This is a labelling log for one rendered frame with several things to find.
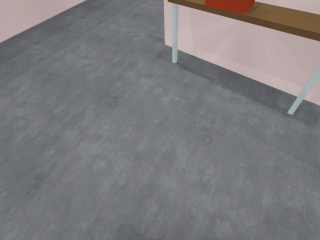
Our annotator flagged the table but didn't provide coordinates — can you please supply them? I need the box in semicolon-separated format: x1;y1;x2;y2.
168;0;320;115

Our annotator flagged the carton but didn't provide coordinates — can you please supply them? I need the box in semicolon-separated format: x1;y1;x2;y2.
205;0;255;14

